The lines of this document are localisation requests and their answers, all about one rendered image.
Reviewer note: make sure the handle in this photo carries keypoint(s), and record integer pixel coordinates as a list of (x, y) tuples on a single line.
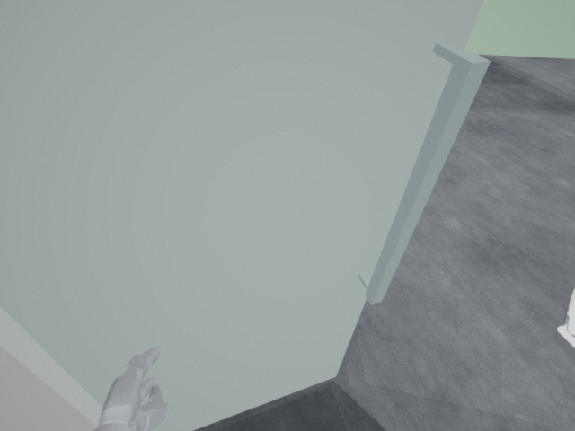
[(462, 84)]

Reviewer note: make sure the left robot hand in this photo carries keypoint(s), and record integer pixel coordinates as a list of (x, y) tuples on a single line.
[(124, 399)]

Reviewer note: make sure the fridge door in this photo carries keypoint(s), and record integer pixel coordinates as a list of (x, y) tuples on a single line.
[(208, 177)]

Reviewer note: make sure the right robot hand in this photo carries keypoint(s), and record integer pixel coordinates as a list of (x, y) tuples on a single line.
[(565, 335)]

